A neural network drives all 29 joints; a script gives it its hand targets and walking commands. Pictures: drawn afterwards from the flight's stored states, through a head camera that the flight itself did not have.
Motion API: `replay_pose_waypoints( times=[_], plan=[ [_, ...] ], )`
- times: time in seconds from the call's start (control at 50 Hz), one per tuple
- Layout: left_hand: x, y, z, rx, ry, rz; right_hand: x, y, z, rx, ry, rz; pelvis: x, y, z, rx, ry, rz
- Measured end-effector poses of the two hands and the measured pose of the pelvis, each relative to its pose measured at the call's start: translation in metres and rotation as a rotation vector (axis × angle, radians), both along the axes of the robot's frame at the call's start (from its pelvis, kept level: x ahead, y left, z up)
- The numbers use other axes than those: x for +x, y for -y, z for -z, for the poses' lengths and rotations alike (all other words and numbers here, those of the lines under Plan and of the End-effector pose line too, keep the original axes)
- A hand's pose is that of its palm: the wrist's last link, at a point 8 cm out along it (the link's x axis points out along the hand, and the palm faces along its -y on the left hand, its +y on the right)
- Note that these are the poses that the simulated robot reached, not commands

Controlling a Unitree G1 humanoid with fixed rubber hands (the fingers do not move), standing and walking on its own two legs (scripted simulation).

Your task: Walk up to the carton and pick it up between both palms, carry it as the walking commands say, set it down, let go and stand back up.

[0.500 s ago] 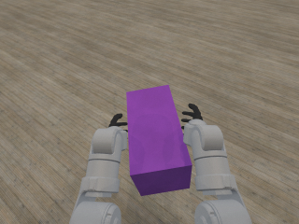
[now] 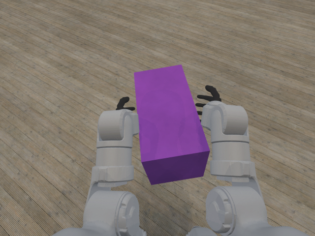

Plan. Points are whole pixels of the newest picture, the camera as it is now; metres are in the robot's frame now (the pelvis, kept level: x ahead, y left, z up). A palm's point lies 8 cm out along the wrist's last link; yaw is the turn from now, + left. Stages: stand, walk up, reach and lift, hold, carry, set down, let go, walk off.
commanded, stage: carry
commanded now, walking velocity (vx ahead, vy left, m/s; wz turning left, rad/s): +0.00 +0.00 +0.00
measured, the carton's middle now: (166, 122) +0.40 +0.00 +0.01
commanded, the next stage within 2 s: none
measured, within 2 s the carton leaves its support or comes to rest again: neither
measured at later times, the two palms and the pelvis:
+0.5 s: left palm (116, 137) +0.31 +0.12 +0.09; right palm (212, 124) +0.33 -0.10 +0.10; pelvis -0.03 +0.00 +0.00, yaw +0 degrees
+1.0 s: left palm (115, 151) +0.27 +0.11 +0.10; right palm (219, 139) +0.29 -0.10 +0.11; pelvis -0.04 +0.00 +0.01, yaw +0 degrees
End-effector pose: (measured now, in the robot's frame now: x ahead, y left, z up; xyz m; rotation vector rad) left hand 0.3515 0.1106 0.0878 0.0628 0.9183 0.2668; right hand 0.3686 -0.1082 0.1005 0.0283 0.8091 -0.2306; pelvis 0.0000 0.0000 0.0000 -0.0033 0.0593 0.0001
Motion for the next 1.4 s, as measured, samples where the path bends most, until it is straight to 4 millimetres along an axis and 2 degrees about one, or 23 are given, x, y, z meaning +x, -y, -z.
replay_pose_waypoints(
  times=[0.24, 0.56, 0.76, 0.94, 1.2, 1.4],
  plan=[
    [-0.013, -0.003, 0.001, -0.005, 0.018, -0.036, -0.006, -0.003, 0.002, 0.019, 0.014, -0.019, -0.018, 0.003, -0.002, 0.006, 0.016, -0.002],
    [-0.053, -0.008, -0.006, -0.007, 0.03, -0.075, -0.045, -0.009, -0.002, 0.036, 0.022, -0.028, -0.032, 0.0, -0.005, -0.005, 0.031, -0.003],
    [-0.064, -0.006, -0.017, 0.001, 0.045, -0.033, -0.059, -0.007, -0.017, 0.002, 0.039, -0.032, -0.039, 0.001, -0.003, -0.004, 0.045, -0.003],
    [-0.081, -0.004, -0.014, 0.003, 0.016, -0.025, -0.077, -0.004, -0.013, 0.004, 0.009, -0.018, -0.039, 0.0, -0.006, -0.004, 0.037, 0.0],
    [-0.082, -0.004, -0.012, -0.002, 0.03, -0.011, -0.076, -0.005, -0.017, -0.021, 0.024, -0.035, -0.046, 0.002, -0.003, -0.004, 0.043, 0.0],
    [-0.094, -0.003, -0.007, -0.001, 0.023, -0.043, -0.086, -0.003, -0.007, 0.009, 0.014, -0.033, -0.048, 0.005, -0.003, -0.004, 0.043, -0.008]
  ],
)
